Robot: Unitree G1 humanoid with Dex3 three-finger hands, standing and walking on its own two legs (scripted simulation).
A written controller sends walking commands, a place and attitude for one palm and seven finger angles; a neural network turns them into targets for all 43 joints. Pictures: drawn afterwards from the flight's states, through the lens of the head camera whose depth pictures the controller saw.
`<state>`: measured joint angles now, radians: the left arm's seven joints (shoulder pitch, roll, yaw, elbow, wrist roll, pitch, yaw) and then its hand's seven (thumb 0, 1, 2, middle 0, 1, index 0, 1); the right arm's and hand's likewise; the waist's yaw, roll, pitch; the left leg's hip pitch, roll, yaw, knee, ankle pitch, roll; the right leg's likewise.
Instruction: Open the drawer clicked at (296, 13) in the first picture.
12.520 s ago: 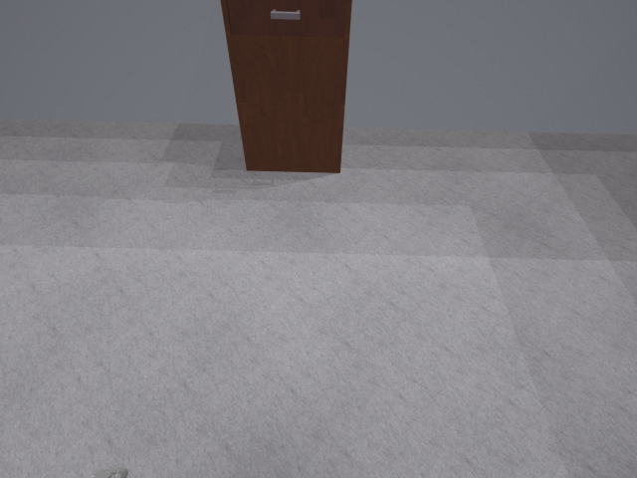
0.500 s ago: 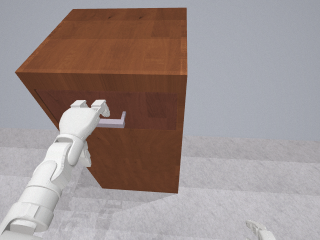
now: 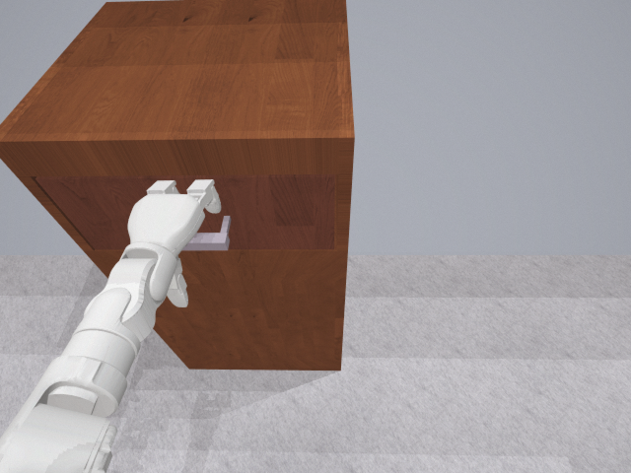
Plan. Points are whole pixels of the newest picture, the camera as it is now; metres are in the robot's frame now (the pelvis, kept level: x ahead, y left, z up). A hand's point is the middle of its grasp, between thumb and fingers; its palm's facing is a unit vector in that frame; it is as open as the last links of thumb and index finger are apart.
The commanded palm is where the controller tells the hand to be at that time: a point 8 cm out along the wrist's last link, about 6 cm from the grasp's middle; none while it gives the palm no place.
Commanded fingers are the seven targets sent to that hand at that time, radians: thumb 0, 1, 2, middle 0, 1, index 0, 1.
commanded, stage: move the hooked fingers above the handle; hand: left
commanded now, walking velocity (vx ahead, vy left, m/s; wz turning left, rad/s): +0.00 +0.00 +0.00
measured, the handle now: (196, 231) +0.46 +0.21 +0.00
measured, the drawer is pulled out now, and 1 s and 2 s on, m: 0.00 0.00 0.00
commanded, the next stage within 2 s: lower the fingers behind the handle in 0.62 s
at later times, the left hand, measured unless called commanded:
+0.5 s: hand (183, 242) +0.41 +0.20 +0.05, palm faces -0.03 -0.05 -1.00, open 13.8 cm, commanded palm +0.39 +0.22 +0.11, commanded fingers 0.00 -0.50 0.30 -0.30 -1.20 -0.30 -1.20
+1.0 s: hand (184, 248) +0.41 +0.21 +0.03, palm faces -0.05 -0.05 -1.00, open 13.8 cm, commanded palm +0.39 +0.22 +0.09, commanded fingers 0.00 -0.50 0.30 -0.30 -1.20 -0.30 -1.20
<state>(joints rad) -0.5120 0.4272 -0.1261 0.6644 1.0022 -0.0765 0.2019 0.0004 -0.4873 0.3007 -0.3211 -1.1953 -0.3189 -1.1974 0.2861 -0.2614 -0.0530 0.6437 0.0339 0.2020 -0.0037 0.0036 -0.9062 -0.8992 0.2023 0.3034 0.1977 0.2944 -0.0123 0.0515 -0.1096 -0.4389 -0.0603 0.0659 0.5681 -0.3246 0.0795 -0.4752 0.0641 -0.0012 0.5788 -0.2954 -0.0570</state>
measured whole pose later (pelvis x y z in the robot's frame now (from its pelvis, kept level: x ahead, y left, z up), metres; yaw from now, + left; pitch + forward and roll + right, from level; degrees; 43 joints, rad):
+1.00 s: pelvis +0.00 +0.00 +0.00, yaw +0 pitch +12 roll +0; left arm -0.53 0.41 -0.12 0.74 1.03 -0.08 0.24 0.00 -0.49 0.30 -0.32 -1.20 -0.32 -1.20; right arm 0.27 -0.25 -0.04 0.64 0.03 0.20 -0.01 0.00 -0.91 -0.90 0.20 0.30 0.20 0.29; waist -0.01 0.04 -0.12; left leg -0.47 -0.06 0.06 0.59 -0.34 0.08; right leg -0.50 0.07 0.00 0.60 -0.31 -0.06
